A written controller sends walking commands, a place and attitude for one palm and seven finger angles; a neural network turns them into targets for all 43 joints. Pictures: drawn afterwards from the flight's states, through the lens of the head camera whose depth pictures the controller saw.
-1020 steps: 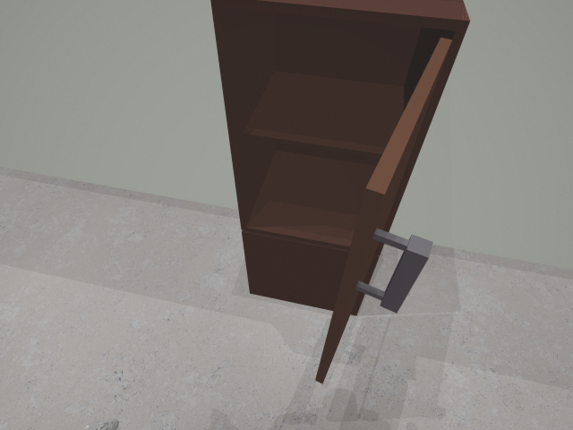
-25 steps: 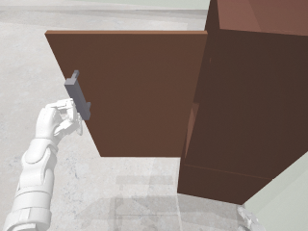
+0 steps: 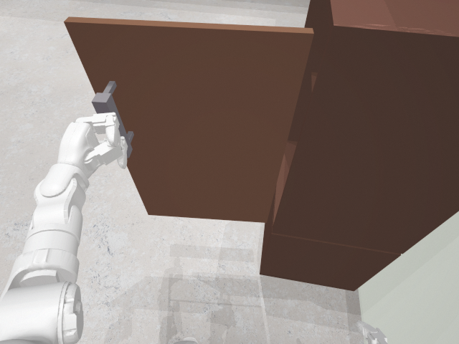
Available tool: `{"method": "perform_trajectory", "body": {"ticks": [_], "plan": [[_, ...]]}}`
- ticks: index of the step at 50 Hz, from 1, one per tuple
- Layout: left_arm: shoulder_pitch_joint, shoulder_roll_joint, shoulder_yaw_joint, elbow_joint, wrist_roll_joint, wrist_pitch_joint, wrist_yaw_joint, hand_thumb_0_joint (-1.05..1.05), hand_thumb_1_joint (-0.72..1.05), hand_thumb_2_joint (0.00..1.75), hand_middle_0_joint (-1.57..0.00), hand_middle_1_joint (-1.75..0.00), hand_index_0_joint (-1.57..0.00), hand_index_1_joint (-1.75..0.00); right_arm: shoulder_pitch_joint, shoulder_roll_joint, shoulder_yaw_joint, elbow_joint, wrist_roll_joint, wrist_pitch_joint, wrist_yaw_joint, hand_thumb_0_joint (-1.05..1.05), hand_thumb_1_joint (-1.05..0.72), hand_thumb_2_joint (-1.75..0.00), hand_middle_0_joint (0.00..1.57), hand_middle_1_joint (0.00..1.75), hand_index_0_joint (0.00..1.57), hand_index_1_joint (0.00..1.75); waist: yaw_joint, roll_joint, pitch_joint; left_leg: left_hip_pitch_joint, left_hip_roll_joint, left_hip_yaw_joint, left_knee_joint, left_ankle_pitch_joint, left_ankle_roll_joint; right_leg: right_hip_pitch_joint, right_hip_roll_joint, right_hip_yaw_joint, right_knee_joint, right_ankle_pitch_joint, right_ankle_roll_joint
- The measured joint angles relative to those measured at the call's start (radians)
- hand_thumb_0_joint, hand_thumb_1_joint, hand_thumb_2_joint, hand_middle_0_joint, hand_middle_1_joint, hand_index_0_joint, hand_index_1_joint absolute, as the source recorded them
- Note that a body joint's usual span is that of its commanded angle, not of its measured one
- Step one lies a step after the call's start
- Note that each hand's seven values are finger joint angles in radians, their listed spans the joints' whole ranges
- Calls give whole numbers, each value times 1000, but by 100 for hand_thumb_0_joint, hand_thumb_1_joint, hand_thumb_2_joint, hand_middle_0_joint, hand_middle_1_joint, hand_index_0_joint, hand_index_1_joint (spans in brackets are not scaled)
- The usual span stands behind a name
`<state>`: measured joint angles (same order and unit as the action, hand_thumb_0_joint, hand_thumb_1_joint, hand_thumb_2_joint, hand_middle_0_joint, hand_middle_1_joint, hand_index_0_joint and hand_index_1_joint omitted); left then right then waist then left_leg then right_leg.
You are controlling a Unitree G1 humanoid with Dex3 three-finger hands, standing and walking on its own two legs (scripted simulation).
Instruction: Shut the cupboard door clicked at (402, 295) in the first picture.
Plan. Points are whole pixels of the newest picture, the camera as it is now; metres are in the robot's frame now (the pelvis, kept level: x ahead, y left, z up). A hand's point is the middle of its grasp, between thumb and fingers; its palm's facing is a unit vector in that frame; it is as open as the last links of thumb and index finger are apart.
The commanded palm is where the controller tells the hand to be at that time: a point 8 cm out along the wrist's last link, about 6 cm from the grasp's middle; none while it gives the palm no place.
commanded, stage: push the door shut along its arc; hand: left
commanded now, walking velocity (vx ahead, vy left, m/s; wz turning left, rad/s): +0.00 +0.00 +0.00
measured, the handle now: (118, 120) +0.49 +0.23 +0.11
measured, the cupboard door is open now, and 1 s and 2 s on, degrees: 96 81 68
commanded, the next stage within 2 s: pull the fist back off the door in 1.44 s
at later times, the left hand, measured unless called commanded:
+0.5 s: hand (141, 124) +0.48 +0.18 +0.12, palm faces -0.21 -0.98 -0.02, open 3.1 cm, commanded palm +0.48 +0.22 +0.11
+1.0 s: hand (168, 103) +0.54 +0.13 +0.12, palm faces -0.33 -0.94 +0.00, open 3.1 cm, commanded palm +0.54 +0.19 +0.11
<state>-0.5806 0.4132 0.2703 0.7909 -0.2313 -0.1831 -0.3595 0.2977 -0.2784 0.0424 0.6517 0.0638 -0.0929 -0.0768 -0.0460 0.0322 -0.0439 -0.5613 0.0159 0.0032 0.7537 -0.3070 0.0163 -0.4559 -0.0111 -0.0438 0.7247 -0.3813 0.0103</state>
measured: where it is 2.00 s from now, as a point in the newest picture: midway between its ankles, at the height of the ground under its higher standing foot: outside the picture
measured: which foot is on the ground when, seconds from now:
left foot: down 0.00-1.00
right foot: down 0.00-1.00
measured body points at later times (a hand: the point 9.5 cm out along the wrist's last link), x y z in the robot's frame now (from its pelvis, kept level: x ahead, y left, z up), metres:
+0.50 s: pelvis +0.00 +0.01 -0.01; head +0.08 +0.02 +0.43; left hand +0.48 +0.23 +0.12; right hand +0.04 -0.27 -0.12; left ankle +0.04 +0.11 -0.71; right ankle -0.01 -0.13 -0.71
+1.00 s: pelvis +0.01 +0.01 -0.02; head +0.12 +0.01 +0.42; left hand +0.55 +0.19 +0.12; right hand -0.01 -0.27 -0.13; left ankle +0.04 +0.11 -0.71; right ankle -0.01 -0.13 -0.71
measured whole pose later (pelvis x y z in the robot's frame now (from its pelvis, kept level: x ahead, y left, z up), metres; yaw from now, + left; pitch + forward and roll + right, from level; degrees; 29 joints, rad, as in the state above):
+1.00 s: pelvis +0.01 +0.01 -0.02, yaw -3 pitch +18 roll -3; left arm -1.06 0.60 0.33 1.24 -0.13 -0.23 -0.52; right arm 0.40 -0.29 0.03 0.68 0.02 -0.04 -0.06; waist -0.20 0.05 -0.08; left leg -0.83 0.05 0.02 0.89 -0.37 0.02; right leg -0.72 0.02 -0.02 0.84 -0.42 0.02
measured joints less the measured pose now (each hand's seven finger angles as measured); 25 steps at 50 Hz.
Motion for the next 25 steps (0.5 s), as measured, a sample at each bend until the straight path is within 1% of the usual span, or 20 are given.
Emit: {"method": "perform_trajectory", "body": {"ticks": [7, 12, 17, 21, 25], "plan": [[-93, 23, -18, 101, 8, -24, -33, -1, 93, 95, -130, -150, -130, -150, 32, -12, -11, 28, -3, 11, 2, 1, -91, -90, 20, 30, 21, 30, -18, 3, -3, -42, 1, -2, 23, -7, 2, -39, 1, -1, 17, -4, 2], [-142, 43, 6, 177, 9, -47, -53, 0, 91, 92, -131, -150, -130, -150, 47, -13, -12, 33, -6, 20, 5, 1, -91, -90, 20, 30, 21, 30, -34, -1, -11, -65, 4, 3, 34, -12, 4, -64, 3, 5, 29, -7, 3], [-217, 77, 4, 255, 18, -64, -68, 1, 90, 91, -130, -150, -132, -150, 52, -13, -12, 39, -8, 21, 5, 1, -91, -90, 20, 30, 21, 30, -50, -3, -12, -108, 6, -1, 58, -17, 4, -102, 6, 1, 47, -11, 3], [-277, 97, -12, 299, 26, -67, -83, 1, 90, 90, -130, -150, -132, -150, 56, -14, -15, 46, -12, 18, 6, 1, -91, -90, 20, 30, 21, 30, -60, -2, -14, -147, 6, -5, 77, -21, 5, -139, 5, -3, 63, -15, 4], [-329, 97, -25, 328, 32, -62, -91, 1, 90, 90, -130, -150, -131, -150, 59, -15, -17, 54, -17, 14, 9, 1, -91, -90, 20, 30, 21, 30, -70, -1, -17, -180, 5, -7, 94, -26, 7, -170, 5, -5, 77, -19, 6]]}}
